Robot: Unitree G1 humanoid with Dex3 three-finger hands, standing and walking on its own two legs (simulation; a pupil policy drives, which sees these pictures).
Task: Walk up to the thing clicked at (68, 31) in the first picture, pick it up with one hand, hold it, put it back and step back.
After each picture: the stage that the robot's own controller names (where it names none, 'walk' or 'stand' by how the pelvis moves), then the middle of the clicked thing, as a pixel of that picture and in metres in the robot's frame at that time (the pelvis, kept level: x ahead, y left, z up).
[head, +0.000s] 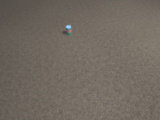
stand; (68, 30) +1.69 +0.19 -0.72
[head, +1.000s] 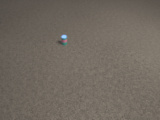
walk; (64, 40) +1.56 +0.17 -0.72
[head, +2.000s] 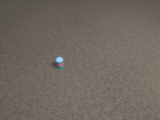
walk; (59, 63) +1.03 +0.21 -0.71
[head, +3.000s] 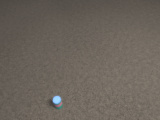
walk; (57, 102) +0.62 +0.23 -0.71
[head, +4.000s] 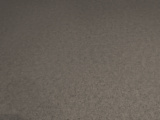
walk; out of the picture +0.38 +0.23 -0.71
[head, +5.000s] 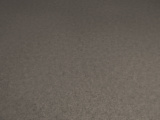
stand; out of the picture +0.30 +0.20 -0.72
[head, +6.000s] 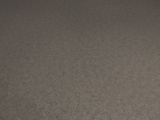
stand; out of the picture +0.30 +0.19 -0.72
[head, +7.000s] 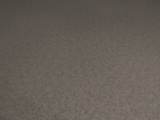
stand; out of the picture +0.30 +0.21 -0.73
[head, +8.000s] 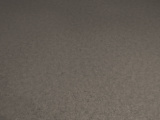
stand; out of the picture +0.30 +0.21 -0.73
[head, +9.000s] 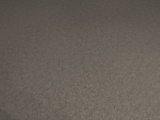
go down; out of the picture +0.30 +0.20 -0.72
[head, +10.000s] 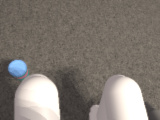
go down; (19, 70) +0.38 +0.25 -0.29
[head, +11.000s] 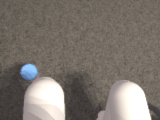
close in; (31, 74) +0.37 +0.24 -0.30
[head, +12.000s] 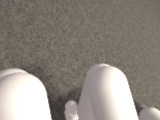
close in; out of the picture +0.35 +0.28 -0.21
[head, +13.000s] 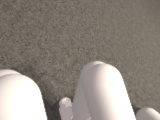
close; out of the picture +0.35 +0.28 -0.21
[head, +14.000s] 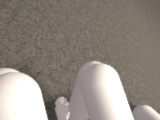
lift; out of the picture +0.35 +0.28 -0.22
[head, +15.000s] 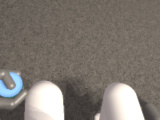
lift; (11, 89) +0.29 +0.25 -0.07
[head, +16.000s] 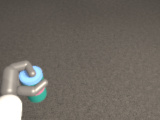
hold; (34, 85) +0.33 +0.17 +0.05
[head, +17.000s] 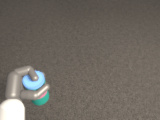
hold; (37, 88) +0.33 +0.17 +0.01
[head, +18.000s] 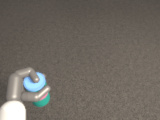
hold; (37, 90) +0.33 +0.17 +0.00
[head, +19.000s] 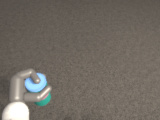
crouch; (39, 90) +0.34 +0.16 -0.04
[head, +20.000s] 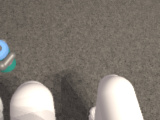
lower; (1, 57) +0.42 +0.25 -0.10
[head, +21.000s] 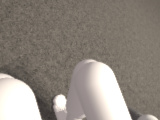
lower; out of the picture +0.39 +0.29 -0.22
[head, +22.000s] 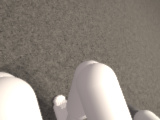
lower; out of the picture +0.38 +0.30 -0.22
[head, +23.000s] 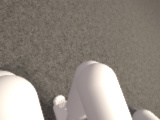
lower; out of the picture +0.37 +0.30 -0.22
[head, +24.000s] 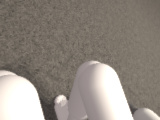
lower; out of the picture +0.37 +0.30 -0.22
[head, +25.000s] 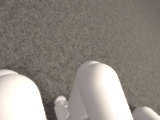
open; out of the picture +0.36 +0.27 -0.22
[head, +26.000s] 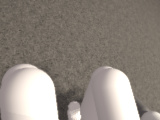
stand; out of the picture +0.36 +0.26 -0.23
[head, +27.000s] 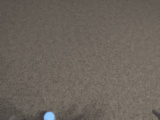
stand; (50, 119) +0.34 +0.20 -0.58
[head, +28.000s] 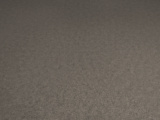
stand; out of the picture +0.34 +0.19 -0.66
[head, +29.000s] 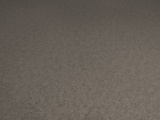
stand; out of the picture +0.32 +0.19 -0.66
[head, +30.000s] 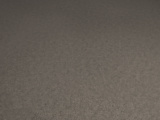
stand; out of the picture +0.36 +0.18 -0.72
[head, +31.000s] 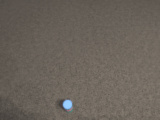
walk; (68, 106) +0.43 +0.15 -0.69
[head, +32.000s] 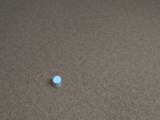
walk; (57, 82) +0.67 +0.17 -0.71
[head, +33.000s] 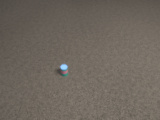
stand; (64, 70) +0.95 +0.20 -0.70
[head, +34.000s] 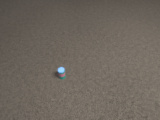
stand; (61, 73) +0.93 +0.23 -0.72
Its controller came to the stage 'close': yes
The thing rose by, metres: 0.71
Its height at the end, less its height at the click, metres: +0.00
